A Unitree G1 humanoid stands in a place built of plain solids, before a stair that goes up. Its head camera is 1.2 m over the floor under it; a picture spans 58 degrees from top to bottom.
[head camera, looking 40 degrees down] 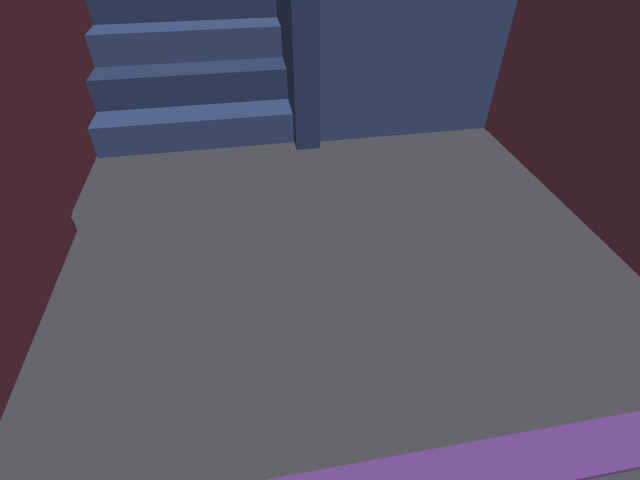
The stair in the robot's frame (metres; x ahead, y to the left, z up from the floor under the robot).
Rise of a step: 0.17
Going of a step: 0.22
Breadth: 1.10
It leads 10 degrees to the left of straight ahead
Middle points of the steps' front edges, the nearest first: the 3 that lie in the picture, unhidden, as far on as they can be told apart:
2.23 0.69 0.18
2.45 0.73 0.35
2.67 0.77 0.53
